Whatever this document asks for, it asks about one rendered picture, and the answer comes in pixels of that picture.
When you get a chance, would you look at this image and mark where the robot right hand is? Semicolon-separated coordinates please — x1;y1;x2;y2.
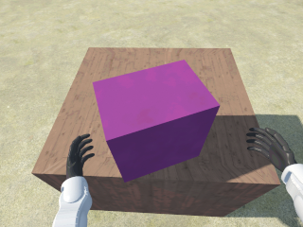
246;127;297;172

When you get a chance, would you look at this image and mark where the robot right forearm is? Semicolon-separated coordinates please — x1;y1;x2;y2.
281;164;303;223

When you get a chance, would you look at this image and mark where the pedestal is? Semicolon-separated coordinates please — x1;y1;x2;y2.
31;47;281;218

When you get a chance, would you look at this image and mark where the carton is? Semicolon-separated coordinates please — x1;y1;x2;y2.
92;60;221;183

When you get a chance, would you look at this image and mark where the robot left hand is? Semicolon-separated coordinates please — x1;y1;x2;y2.
66;133;95;180

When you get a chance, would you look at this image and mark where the robot left forearm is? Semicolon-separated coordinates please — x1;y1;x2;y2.
52;176;93;227

